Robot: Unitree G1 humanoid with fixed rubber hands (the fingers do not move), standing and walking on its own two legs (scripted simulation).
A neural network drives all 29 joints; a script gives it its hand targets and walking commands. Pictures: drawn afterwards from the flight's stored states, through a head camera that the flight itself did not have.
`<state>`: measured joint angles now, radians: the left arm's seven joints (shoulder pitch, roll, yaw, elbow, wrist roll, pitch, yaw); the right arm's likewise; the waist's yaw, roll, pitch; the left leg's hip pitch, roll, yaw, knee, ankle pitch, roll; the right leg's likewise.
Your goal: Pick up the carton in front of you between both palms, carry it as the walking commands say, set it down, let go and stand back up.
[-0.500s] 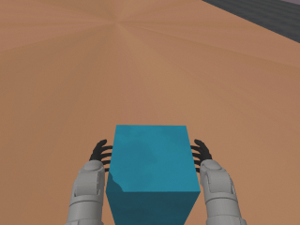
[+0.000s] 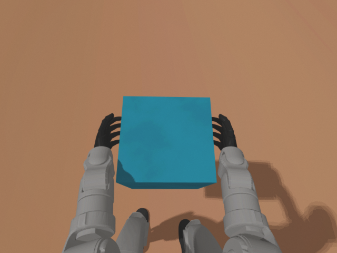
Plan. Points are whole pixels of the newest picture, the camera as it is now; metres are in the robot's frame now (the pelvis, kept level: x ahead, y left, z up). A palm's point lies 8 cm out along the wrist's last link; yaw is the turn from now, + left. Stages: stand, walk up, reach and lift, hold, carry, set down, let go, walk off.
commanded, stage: set down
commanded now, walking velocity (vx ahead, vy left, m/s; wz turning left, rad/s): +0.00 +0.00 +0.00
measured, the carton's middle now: (165, 149) +0.38 +0.02 -0.15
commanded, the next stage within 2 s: none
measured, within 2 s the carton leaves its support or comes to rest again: neither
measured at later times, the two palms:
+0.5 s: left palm (111, 139) +0.41 +0.19 -0.21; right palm (206, 138) +0.43 -0.11 -0.21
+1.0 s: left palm (117, 141) +0.45 +0.21 -0.37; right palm (193, 138) +0.48 -0.09 -0.36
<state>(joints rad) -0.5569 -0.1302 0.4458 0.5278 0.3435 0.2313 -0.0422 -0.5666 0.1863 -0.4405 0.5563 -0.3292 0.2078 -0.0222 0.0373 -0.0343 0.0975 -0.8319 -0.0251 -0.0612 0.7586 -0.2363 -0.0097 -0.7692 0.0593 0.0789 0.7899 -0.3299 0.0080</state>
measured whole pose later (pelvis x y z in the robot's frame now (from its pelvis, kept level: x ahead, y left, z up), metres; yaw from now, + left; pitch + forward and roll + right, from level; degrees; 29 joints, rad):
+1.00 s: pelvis -0.05 +0.01 -0.24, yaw -4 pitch +47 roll -3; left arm -1.17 0.09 0.48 0.68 0.21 0.32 0.03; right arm -1.23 -0.04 -0.43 0.78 -0.17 0.27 -0.11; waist 0.09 -0.06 0.00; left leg -2.10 -0.09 -0.10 1.75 -0.47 -0.05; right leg -2.02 0.17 0.07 1.78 -0.58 0.07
